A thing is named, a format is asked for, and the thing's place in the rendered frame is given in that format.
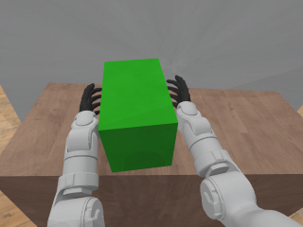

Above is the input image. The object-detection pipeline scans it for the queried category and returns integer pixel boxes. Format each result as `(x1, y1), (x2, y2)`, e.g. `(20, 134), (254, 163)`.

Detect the robot right hand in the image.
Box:
(166, 75), (191, 109)

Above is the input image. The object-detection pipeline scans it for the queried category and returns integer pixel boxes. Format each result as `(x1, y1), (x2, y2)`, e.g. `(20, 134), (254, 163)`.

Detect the pedestal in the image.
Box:
(0, 82), (303, 227)

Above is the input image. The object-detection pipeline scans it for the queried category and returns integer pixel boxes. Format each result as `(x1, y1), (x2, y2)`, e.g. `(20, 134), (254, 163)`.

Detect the carton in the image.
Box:
(98, 58), (178, 173)

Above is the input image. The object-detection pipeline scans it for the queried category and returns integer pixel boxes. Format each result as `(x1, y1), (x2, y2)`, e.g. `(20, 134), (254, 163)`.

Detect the left robot forearm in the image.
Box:
(46, 111), (100, 227)

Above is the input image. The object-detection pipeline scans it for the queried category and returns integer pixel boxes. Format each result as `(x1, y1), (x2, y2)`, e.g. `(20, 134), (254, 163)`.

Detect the right robot forearm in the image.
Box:
(175, 101), (257, 203)

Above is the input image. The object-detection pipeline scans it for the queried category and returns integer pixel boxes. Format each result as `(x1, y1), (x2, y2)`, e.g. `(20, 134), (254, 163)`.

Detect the robot left hand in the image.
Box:
(79, 83), (102, 115)

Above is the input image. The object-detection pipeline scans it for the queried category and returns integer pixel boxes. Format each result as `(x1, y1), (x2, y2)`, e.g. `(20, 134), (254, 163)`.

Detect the robot left upper arm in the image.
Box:
(47, 196), (105, 227)

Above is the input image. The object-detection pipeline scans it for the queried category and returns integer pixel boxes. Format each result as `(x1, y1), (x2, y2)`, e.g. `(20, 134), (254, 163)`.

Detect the robot right upper arm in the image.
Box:
(200, 170), (303, 227)

